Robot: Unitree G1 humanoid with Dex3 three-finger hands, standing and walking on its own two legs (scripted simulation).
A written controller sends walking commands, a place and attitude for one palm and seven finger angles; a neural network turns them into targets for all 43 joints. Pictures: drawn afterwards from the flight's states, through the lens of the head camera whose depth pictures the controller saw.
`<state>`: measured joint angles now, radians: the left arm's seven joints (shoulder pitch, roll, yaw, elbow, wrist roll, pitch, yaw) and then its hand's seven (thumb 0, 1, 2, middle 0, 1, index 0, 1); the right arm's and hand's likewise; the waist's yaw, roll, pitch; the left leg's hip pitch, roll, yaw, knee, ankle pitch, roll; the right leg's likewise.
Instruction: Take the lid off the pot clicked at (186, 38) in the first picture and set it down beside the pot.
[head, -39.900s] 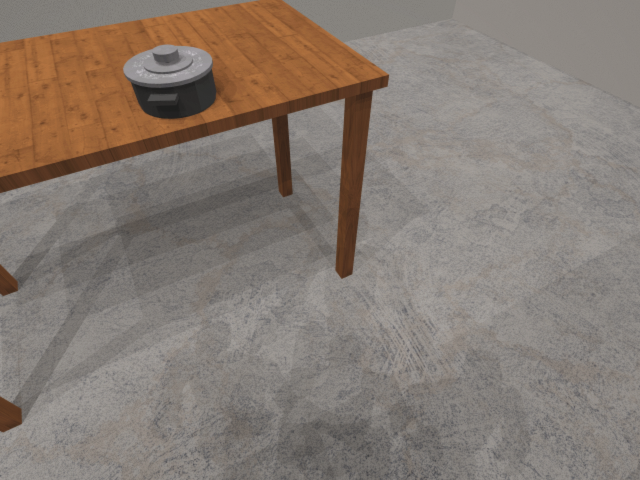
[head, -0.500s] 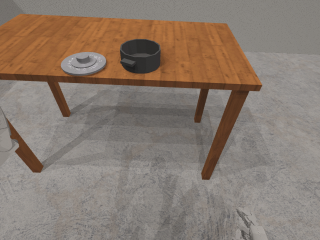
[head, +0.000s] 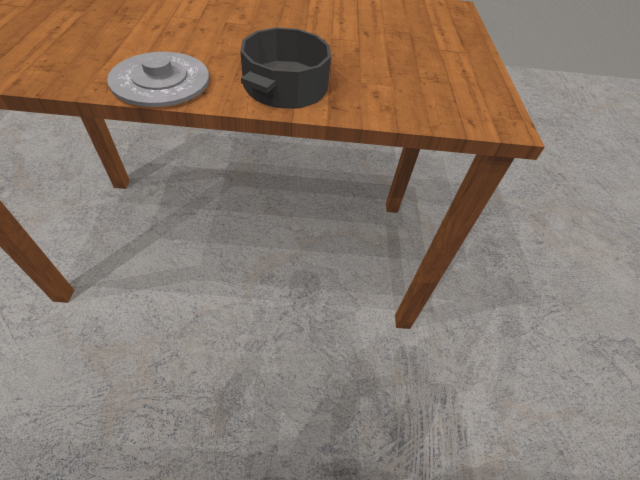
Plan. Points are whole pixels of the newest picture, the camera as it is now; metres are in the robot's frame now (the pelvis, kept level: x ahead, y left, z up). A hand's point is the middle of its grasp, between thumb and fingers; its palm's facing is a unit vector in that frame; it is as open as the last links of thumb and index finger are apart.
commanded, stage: let the arm hang, fingers relaxed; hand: left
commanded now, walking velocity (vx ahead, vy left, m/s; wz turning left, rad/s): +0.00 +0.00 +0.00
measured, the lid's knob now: (156, 64) +0.74 +0.33 +0.09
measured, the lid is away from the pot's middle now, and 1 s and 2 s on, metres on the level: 0.23 0.23 0.23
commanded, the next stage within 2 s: look to check the result in 0.72 s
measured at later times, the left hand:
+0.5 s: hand out of the picture +0.10 +0.18 -0.16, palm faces -0.01 -0.97 -0.23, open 7.4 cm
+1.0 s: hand out of the picture +0.07 +0.18 -0.17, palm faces -0.01 -0.98 -0.21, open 7.3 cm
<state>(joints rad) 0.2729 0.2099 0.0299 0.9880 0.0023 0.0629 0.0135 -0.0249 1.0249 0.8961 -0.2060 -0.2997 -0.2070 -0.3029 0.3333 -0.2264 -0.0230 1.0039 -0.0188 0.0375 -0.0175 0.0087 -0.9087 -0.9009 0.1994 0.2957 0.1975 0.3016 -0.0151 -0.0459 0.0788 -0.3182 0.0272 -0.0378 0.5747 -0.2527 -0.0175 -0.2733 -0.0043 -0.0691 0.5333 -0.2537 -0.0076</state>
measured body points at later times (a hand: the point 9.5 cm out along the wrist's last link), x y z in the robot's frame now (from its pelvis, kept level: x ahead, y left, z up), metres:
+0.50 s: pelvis +0.03 +0.00 +0.01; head +0.04 -0.01 +0.46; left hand +0.10 +0.23 -0.14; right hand +0.04 -0.23 -0.16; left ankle +0.03 +0.13 -0.73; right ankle +0.02 -0.12 -0.73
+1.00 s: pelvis +0.05 +0.00 +0.01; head +0.08 -0.01 +0.46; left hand +0.08 +0.23 -0.15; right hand +0.02 -0.22 -0.15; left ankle +0.03 +0.13 -0.73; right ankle +0.02 -0.12 -0.73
